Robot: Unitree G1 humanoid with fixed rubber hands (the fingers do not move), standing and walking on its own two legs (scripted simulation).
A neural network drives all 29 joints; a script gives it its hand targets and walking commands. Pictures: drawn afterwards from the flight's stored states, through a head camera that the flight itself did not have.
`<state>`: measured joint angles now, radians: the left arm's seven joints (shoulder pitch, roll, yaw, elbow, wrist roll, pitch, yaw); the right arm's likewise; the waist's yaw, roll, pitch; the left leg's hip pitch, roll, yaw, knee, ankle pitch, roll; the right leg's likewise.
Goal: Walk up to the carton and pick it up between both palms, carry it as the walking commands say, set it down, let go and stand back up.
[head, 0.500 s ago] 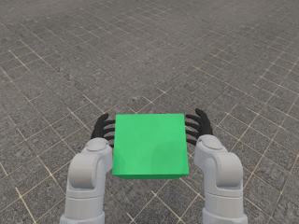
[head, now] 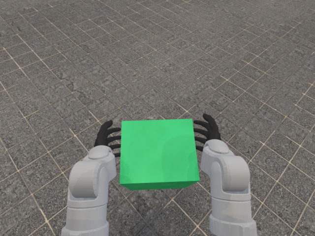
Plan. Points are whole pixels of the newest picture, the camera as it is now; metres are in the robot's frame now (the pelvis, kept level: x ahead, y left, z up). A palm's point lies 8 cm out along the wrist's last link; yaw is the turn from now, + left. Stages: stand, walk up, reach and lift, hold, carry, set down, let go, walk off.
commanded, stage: carry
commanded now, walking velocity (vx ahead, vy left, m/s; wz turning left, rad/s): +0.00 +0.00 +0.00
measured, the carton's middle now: (157, 159) +0.33 +0.01 -0.01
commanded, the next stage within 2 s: none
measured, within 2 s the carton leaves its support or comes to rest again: neither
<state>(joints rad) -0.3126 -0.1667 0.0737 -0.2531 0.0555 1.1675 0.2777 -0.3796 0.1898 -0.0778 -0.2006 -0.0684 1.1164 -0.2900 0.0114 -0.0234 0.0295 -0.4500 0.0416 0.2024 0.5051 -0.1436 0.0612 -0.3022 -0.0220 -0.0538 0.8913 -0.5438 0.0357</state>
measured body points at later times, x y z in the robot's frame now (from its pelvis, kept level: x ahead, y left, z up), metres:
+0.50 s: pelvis +0.21 +0.00 -0.01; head +0.21 +0.01 +0.44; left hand +0.51 +0.14 +0.07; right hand +0.53 -0.11 +0.09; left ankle +0.07 +0.09 -0.73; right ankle +0.17 -0.10 -0.73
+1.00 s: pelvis +0.46 +0.01 -0.03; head +0.51 +0.04 +0.42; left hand +0.76 +0.17 +0.03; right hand +0.79 -0.09 +0.05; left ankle +0.37 +0.11 -0.69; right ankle +0.33 -0.08 -0.73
